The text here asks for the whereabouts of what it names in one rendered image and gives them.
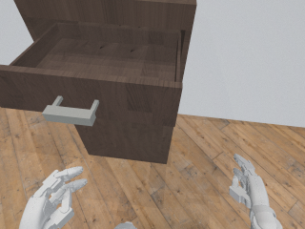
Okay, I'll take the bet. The drawer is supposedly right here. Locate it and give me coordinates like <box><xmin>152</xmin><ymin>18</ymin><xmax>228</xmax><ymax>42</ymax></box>
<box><xmin>0</xmin><ymin>22</ymin><xmax>183</xmax><ymax>127</ymax></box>

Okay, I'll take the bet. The robot right forearm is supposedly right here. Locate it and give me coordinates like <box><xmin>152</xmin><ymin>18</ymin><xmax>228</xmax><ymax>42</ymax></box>
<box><xmin>249</xmin><ymin>205</ymin><xmax>283</xmax><ymax>229</ymax></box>

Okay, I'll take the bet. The right robot hand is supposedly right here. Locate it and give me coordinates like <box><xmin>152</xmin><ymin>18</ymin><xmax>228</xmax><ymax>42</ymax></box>
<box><xmin>229</xmin><ymin>154</ymin><xmax>270</xmax><ymax>209</ymax></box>

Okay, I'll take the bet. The cabinet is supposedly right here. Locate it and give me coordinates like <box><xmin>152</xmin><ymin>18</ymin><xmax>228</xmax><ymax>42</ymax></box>
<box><xmin>13</xmin><ymin>0</ymin><xmax>197</xmax><ymax>164</ymax></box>

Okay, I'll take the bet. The handle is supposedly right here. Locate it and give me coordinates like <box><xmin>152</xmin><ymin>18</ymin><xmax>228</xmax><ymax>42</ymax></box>
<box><xmin>42</xmin><ymin>95</ymin><xmax>99</xmax><ymax>126</ymax></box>

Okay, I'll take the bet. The left robot hand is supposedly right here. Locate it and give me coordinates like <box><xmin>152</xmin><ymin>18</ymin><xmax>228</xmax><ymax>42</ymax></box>
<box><xmin>19</xmin><ymin>166</ymin><xmax>88</xmax><ymax>229</ymax></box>

